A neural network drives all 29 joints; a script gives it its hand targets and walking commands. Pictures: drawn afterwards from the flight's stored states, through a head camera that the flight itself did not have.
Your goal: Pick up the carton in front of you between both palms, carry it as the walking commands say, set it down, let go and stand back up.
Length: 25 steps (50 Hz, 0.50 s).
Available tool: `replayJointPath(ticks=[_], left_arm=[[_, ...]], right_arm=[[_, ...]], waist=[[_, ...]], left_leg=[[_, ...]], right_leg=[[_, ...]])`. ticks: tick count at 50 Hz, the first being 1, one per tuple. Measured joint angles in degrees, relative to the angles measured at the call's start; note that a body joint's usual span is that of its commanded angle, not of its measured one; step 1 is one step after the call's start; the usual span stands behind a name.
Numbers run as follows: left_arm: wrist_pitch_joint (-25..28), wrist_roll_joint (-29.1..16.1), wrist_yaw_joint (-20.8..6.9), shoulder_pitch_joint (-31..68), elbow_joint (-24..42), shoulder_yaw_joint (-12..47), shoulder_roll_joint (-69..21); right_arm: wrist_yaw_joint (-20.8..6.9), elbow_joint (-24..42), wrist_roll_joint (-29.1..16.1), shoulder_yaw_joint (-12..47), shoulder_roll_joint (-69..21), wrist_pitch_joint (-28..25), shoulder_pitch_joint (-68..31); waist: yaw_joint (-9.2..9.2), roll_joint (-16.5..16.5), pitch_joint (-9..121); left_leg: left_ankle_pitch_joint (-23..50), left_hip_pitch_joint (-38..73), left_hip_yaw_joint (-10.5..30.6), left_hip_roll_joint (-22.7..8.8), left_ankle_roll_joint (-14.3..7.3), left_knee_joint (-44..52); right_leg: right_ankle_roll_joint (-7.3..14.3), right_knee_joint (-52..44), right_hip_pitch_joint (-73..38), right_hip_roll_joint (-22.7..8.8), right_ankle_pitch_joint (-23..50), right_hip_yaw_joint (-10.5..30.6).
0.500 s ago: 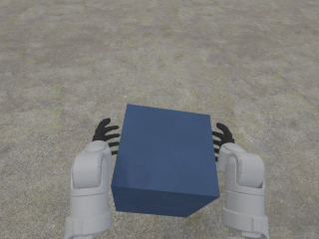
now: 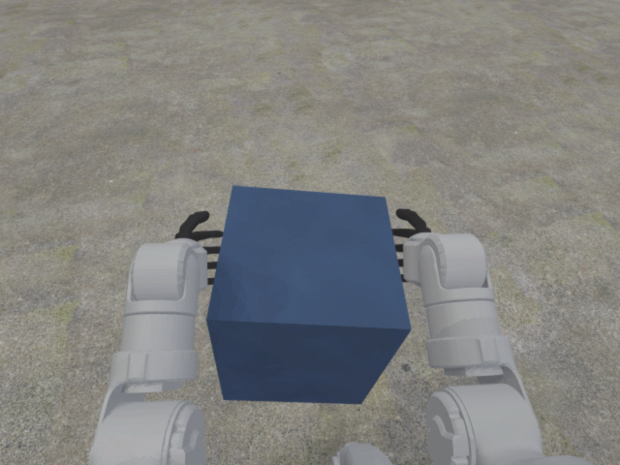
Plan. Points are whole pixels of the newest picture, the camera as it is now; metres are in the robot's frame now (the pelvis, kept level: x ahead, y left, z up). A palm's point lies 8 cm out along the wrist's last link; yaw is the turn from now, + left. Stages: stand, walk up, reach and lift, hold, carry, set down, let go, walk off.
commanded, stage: carry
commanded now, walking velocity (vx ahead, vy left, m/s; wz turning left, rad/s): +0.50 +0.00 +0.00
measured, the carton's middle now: (301, 302) +0.34 -0.03 +0.02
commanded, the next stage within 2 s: none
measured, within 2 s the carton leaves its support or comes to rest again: neither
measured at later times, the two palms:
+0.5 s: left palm (199, 120) +0.69 +0.12 +0.12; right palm (348, 103) +0.72 -0.17 +0.12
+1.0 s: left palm (223, 62) +0.99 +0.08 +0.10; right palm (336, 51) +1.00 -0.20 +0.11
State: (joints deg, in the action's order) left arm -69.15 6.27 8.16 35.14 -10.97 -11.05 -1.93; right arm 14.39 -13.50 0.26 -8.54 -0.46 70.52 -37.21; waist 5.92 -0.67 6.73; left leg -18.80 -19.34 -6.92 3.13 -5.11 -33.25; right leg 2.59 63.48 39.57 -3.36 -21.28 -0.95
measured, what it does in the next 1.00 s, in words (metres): walks ahead: right foot, then left foot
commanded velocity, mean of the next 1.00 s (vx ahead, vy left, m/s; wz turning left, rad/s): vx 0.50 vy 0.00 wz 0.00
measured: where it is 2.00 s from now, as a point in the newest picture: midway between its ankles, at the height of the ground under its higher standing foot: (277, 222)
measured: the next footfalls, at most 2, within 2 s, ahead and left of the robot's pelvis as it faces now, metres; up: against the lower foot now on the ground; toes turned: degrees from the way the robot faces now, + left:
right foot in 0.16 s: +0.28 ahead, -0.14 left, +0.00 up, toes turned -4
left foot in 0.56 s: +0.56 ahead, +0.05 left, +0.00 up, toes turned +8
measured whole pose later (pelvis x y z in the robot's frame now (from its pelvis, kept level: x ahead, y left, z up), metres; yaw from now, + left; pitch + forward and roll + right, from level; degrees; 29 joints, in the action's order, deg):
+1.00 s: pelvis +0.71 -0.06 +0.00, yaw +1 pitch +3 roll -1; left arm -73.1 7.7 11.2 15.8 12.8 -6.2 -8.9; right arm 12.5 10.7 7.8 -7.7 -9.8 69.0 -19.0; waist 0.1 1.6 7.3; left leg -28.1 2.5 -8.5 -3.4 0.9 -24.9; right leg 2.0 26.5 26.8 -2.2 -2.8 -12.3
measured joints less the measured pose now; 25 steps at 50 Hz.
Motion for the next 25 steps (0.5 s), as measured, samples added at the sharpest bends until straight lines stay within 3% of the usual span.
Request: replayJointPath(ticks=[3,7,9,12,14,20,25], left_arm=[[1.02,-0.13,-0.12,1.83,-2.32,-1.27,0.77],[1.84,-0.95,0.29,4.92,-3.73,-2.25,1.79],[2.55,-0.94,0.92,6.90,-4.20,-2.03,1.27],[2.21,-0.65,2.38,7.40,-2.16,-1.56,-0.26],[0.59,-1.00,3.21,6.42,0.80,-1.65,-0.99],[-2.57,-1.17,4.86,3.20,12.40,-4.05,-3.59],[-2.71,1.36,4.17,-2.09,19.09,-4.18,-7.05]], right_arm=[[0.72,-5.26,-0.56,-0.36,0.38,-1.59,-4.33],[0.76,-7.61,0.13,-1.16,0.55,-2.57,-8.44],[-0.69,-7.17,0.76,-1.85,1.77,-2.98,-9.66],[-2.58,-5.05,1.90,-3.52,2.41,-3.15,-9.87],[-2.68,-2.28,2.85,-4.42,1.46,-2.28,-9.47],[-2.88,10.26,6.88,-5.89,-3.89,-1.53,-6.22],[-3.29,20.03,10.35,-5.34,-8.80,-2.48,1.43]], waist=[[-0.20,0.39,-1.65],[-1.91,1.30,-3.34],[-3.59,2.00,-4.30],[-6.36,1.33,-6.77],[-7.47,0.63,-8.22],[-8.93,-0.24,-10.59],[-8.19,0.49,-8.42]], left_leg=[[-2.78,3.98,0.58,-0.88,1.48,1.45],[-8.39,8.48,1.59,-3.43,3.67,-0.42],[-8.70,6.08,2.66,-5.14,4.19,-10.44],[-9.06,-2.71,5.96,-3.23,4.44,-30.29],[-7.05,-7.70,5.47,-2.65,4.38,-33.83],[-1.87,-15.88,3.32,-3.27,4.93,-17.80],[11.09,-14.73,0.51,-2.92,5.49,0.45]], right_leg=[[-0.39,-13.85,0.81,-1.20,6.73,-0.76],[0.26,-30.26,-5.58,0.90,13.48,-4.50],[1.10,-30.50,-7.66,1.90,17.06,-6.17],[1.41,-29.30,-10.13,2.14,10.69,-6.19],[0.16,-32.80,-13.40,1.86,10.51,-5.84],[0.78,-42.18,-23.54,1.33,8.16,-5.32],[-0.69,-45.20,-32.67,1.47,2.72,-5.26]])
